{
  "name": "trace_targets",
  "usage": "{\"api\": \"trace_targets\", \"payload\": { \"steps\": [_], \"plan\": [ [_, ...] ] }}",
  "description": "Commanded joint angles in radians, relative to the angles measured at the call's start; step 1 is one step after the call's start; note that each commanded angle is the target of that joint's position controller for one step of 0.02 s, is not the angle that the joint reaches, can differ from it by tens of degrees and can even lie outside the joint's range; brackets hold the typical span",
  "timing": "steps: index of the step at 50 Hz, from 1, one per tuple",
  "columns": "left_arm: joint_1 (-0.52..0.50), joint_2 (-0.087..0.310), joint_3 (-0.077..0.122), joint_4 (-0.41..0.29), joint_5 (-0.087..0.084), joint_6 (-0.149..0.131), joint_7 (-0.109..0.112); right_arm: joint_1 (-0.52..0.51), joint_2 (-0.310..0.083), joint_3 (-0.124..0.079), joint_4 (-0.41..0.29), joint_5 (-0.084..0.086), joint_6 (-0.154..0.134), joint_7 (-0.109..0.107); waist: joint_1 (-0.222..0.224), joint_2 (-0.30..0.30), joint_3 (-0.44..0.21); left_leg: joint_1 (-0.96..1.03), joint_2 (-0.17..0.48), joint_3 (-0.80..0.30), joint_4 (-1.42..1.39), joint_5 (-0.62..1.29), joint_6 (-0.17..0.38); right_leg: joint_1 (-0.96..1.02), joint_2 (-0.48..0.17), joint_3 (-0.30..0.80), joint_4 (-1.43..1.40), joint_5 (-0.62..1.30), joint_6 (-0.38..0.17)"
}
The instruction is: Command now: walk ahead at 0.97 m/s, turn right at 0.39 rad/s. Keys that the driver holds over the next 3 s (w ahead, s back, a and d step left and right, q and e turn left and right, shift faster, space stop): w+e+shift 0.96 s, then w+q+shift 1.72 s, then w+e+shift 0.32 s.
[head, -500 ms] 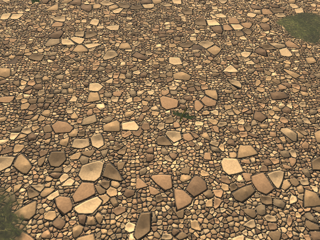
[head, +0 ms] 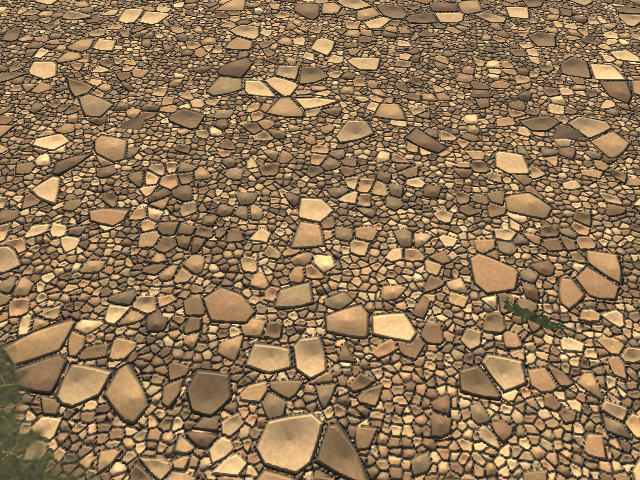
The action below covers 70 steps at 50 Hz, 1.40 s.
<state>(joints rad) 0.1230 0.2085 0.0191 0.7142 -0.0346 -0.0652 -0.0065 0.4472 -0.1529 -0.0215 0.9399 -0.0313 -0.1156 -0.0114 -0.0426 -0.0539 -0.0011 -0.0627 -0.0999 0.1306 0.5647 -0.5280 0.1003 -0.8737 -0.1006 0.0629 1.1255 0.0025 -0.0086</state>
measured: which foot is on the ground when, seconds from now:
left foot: down 0.00-0.12, up 0.14-0.52, down 0.54-0.98, up 1.00-1.00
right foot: up 0.00-0.14, down 0.16-0.56, up 0.58-1.00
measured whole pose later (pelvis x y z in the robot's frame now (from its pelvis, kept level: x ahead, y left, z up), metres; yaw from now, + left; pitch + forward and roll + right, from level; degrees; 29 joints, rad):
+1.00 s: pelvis +0.87 -0.20 -0.01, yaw -53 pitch +1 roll +3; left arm 0.00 0.28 0.03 0.53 -0.04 -0.04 -0.08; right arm 0.48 -0.28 -0.05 0.87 -0.01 -0.08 -0.04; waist -0.09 -0.04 0.05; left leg 0.24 0.00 0.24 0.46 -0.48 -0.06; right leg -0.66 0.01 -0.12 0.73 -0.03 -0.16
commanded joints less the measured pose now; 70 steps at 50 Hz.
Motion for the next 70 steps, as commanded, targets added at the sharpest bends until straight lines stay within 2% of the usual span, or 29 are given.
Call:
{"api": "trace_targets", "payload": {
  "steps": [1, 5, 7, 8, 9, 10, 12, 13, 16, 19, 24, 27, 28, 29, 30, 31, 33, 37, 43, 46, 49, 50, 51, 52, 53, 55, 60, 67, 70],
  "plan": [
    [-0.189, 0.055, 0.006, -0.106, 0.012, -0.023, -0.029, -0.031, -0.221, -0.046, -0.076, 0.020, -0.035, -0.054, -0.014, 0.022, 0.152, -0.201, 0.256, -0.033, -0.369, 0.833, -0.044, 0.176, 0.039, -0.105, -0.318, 0.207, -0.021],
    [-0.043, 0.119, 0.049, -0.075, -0.013, -0.041, -0.070, -0.025, -0.300, -0.068, -0.090, -0.008, 0.015, -0.083, 0.071, 0.151, 0.014, 0.127, 0.278, 0.047, -0.132, 1.615, -0.134, 0.377, 0.205, -0.280, -0.441, 0.160, -0.090],
    [0.482, 0.257, 0.117, 0.065, -0.023, -0.002, -0.055, -0.243, -0.331, -0.083, -0.156, -0.020, 0.028, -0.080, 0.363, 0.207, -0.157, -0.085, 0.273, 0.027, 0.400, 1.779, -0.142, 0.915, 0.192, -0.186, -0.368, 0.084, -0.169],
    [0.741, 0.229, 0.108, 0.177, -0.009, 0.026, -0.035, -0.451, -0.265, -0.072, -0.208, 0.007, 0.008, -0.045, 0.492, -0.047, -0.129, -0.350, 0.068, 0.051, 1.021, 0.792, -0.155, 1.122, 0.104, -0.061, -0.502, 0.206, -0.225],
    [0.656, 0.149, 0.068, 0.198, 0.047, 0.017, -0.043, -0.408, -0.033, -0.011, -0.285, 0.015, -0.029, -0.001, 0.281, -0.355, -0.061, -0.728, -0.058, -0.145, 1.312, -0.077, -0.141, 1.189, 0.118, 0.192, -0.439, 0.081, -0.285],
    [0.490, 0.121, 0.054, 0.114, 0.065, -0.008, -0.039, -0.231, -0.007, 0.018, -0.351, 0.058, -0.061, 0.025, 0.115, -0.356, -0.182, -0.890, -0.032, -0.316, 1.300, -0.112, -0.090, 1.238, -0.036, 0.637, -0.639, -0.368, -0.436],
    [0.310, 0.100, 0.065, 0.033, 0.045, -0.036, -0.035, -0.300, -0.143, -0.011, -0.349, 0.066, -0.085, 0.044, 0.041, 0.136, -0.026, -0.804, 0.061, -0.314, 0.943, 0.152, 0.008, 0.929, -0.096, 0.785, -0.937, -0.758, -0.382],
    [0.213, 0.124, 0.069, -0.001, 0.036, -0.054, -0.039, -0.292, -0.147, -0.013, -0.340, 0.046, -0.072, 0.038, -0.015, 0.195, 0.017, -0.710, 0.093, -0.328, 0.840, 0.205, -0.007, 0.754, -0.066, 0.769, -0.940, -0.715, -0.378],
    [0.170, 0.131, 0.067, -0.030, 0.009, -0.059, -0.014, -0.325, -0.197, -0.026, -0.345, 0.025, -0.037, -0.002, -0.032, 0.189, 0.075, -0.563, 0.151, -0.304, 0.576, 0.245, -0.101, 0.503, 0.047, 0.544, -0.936, -0.426, -0.356],
    [0.211, 0.135, 0.070, -0.020, -0.010, -0.040, 0.022, -0.535, -0.116, 0.002, -0.428, 0.006, -0.030, -0.009, 0.060, 0.086, 0.113, -0.367, 0.113, -0.201, 0.172, 0.478, -0.155, 0.320, 0.157, 0.345, -0.920, -0.247, -0.290],
    [0.319, 0.136, 0.082, 0.019, -0.030, -0.013, 0.022, -0.572, -0.181, -0.044, -0.467, 0.071, -0.035, 0.000, 0.127, -0.041, 0.023, -0.214, 0.054, -0.237, -0.092, 0.579, -0.181, 0.515, 0.138, 0.419, -0.765, -0.313, -0.199],
    [0.232, 0.126, 0.080, -0.028, 0.005, -0.005, 0.012, -0.202, -0.277, -0.104, -0.405, 0.078, -0.056, -0.005, -0.097, -0.071, -0.218, 0.196, 0.148, -0.274, -0.024, 0.425, -0.093, 0.527, 0.156, 0.348, -0.295, 0.016, -0.109],
    [0.253, 0.012, 0.042, -0.067, 0.047, -0.008, 0.005, 0.032, -0.353, -0.114, -0.369, 0.070, -0.041, -0.012, -0.138, 0.130, -0.401, 0.514, 0.348, -0.538, -0.001, 0.195, -0.040, 0.339, 0.205, 0.248, 0.072, -0.422, -0.089],
    [0.409, 0.009, 0.020, -0.122, -0.047, -0.019, 0.005, 0.012, -0.417, -0.119, -0.337, 0.029, -0.046, 0.019, -0.016, 0.629, -0.498, 0.641, 0.590, -1.200, -0.251, -0.257, 0.153, 0.034, 0.190, 0.172, 0.345, -0.560, -0.064],
    [0.344, 0.098, 0.031, -0.077, -0.060, -0.003, 0.023, -0.075, -0.277, -0.099, -0.376, 0.025, -0.033, 0.017, -0.058, 0.411, -0.318, 0.536, 0.522, -1.126, -0.297, -0.452, 0.123, -0.078, 0.095, 0.133, 0.428, -0.444, -0.055],
    [0.217, 0.141, 0.040, -0.096, -0.025, 0.004, 0.020, -0.104, -0.217, -0.084, -0.365, 0.033, -0.019, 0.009, -0.083, 0.255, -0.169, 0.401, 0.469, -0.900, -0.283, -0.249, 0.078, -0.102, 0.078, 0.083, 0.423, -0.365, -0.055],
    [0.083, 0.123, 0.045, -0.142, 0.017, 0.008, 0.006, -0.133, -0.205, -0.075, -0.320, 0.013, -0.009, 0.010, -0.051, 0.042, -0.020, 0.153, 0.382, -0.607, -0.280, 0.168, 0.050, -0.017, 0.009, 0.069, 0.319, -0.290, -0.058],
    [0.054, 0.073, 0.034, -0.189, -0.018, 0.039, -0.020, -0.149, -0.138, -0.054, -0.230, 0.034, -0.013, 0.022, 0.014, 0.116, 0.043, 0.032, 0.333, -0.330, -0.319, 0.436, 0.016, -0.017, -0.062, 0.047, 0.238, -0.270, -0.063],
    [-0.129, 0.106, 0.020, -0.243, 0.001, 0.018, -0.056, -0.123, -0.256, -0.064, -0.177, 0.021, -0.014, -0.003, -0.016, 0.042, 0.142, -0.001, 0.292, -0.050, -0.413, 0.690, -0.046, 0.033, -0.014, -0.088, -0.137, 0.038, -0.054],
    [-0.193, 0.134, 0.031, -0.259, -0.006, 0.003, -0.080, -0.057, -0.333, -0.071, -0.155, 0.015, -0.005, -0.020, -0.008, 0.100, 0.113, 0.055, 0.276, 0.057, -0.331, 1.260, -0.114, 0.245, 0.108, -0.237, -0.326, 0.052, -0.102],
    [0.081, 0.228, 0.085, -0.204, -0.008, 0.020, -0.073, -0.068, -0.401, -0.084, -0.165, 0.024, 0.020, -0.045, 0.189, 0.225, -0.054, 0.022, 0.350, 0.038, 0.078, 1.799, -0.102, 0.654, 0.197, -0.232, -0.333, -0.101, -0.178],
    [0.366, 0.267, 0.117, -0.125, -0.006, 0.029, -0.051, -0.146, -0.387, -0.075, -0.184, 0.028, 0.015, -0.036, 0.346, 0.185, -0.144, -0.160, 0.326, 0.025, 0.381, 1.653, -0.086, 1.011, 0.144, -0.110, -0.476, 0.019, -0.249],
    [0.454, 0.275, 0.107, -0.052, -0.003, 0.036, -0.027, -0.139, -0.244, -0.034, -0.196, 0.011, -0.002, -0.020, 0.301, -0.054, -0.147, -0.457, 0.153, 0.012, 0.826, 0.283, -0.068, 1.265, 0.016, 0.091, -0.466, 0.016, -0.270],
    [0.350, 0.321, 0.093, -0.116, 0.037, 0.013, -0.025, 0.074, -0.166, 0.007, -0.237, 0.051, -0.039, 0.003, 0.116, -0.245, -0.398, -0.689, 0.097, -0.205, 1.085, -0.079, -0.044, 1.482, -0.228, 0.616, -0.552, -0.101, -0.453],
    [0.393, 0.255, 0.099, -0.097, 0.045, 0.008, -0.021, -0.054, -0.283, -0.018, -0.237, 0.098, -0.059, 0.011, 0.221, -0.067, -0.405, -0.758, 0.120, -0.274, 1.049, 0.067, -0.025, 1.398, -0.241, 0.709, -0.786, -0.456, -0.429],
    [0.233, 0.205, 0.075, -0.079, 0.040, -0.027, -0.027, -0.191, -0.258, -0.014, -0.267, 0.112, -0.045, 0.000, 0.118, 0.174, -0.060, -0.753, 0.199, -0.256, 0.906, 0.192, -0.028, 0.981, -0.205, 0.525, -0.893, -0.474, -0.347],
    [0.122, 0.103, 0.048, -0.029, 0.049, -0.071, -0.036, -0.125, -0.179, -0.014, -0.215, 0.083, 0.066, 0.003, -0.003, 0.052, 0.100, -0.624, 0.291, -0.283, 0.732, 0.358, -0.086, 0.541, -0.082, 0.041, -0.969, -0.173, -0.206],
    [0.235, 0.163, 0.052, 0.027, 0.049, -0.087, 0.013, -0.396, -0.146, 0.001, -0.290, 0.066, 0.027, 0.052, 0.111, 0.083, 0.141, -0.611, 0.199, -0.094, 0.196, 0.831, -0.063, 0.720, -0.018, -0.251, -1.022, 0.127, -0.066],
    [0.253, 0.233, 0.064, 0.036, 0.050, -0.053, 0.030, -0.415, -0.190, -0.018, -0.324, 0.074, 0.018, 0.088, 0.083, -0.006, 0.090, -0.570, 0.097, 0.012, 0.079, 0.739, -0.006, 0.967, -0.070, -0.281, -0.899, 0.678, -0.015]
  ]
}}
Next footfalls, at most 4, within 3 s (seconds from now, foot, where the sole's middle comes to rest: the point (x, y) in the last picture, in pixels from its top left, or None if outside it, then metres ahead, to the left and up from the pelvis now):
0.16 right None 0.38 -0.06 -0.75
0.54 left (284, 356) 0.79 0.06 -0.75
1.02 right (460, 291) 0.96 -0.39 -0.75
1.48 left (508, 176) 1.39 -0.62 -0.75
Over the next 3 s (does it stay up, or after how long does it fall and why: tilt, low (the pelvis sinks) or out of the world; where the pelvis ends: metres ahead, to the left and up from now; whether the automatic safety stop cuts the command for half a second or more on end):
stays up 2.41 -0.74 0.03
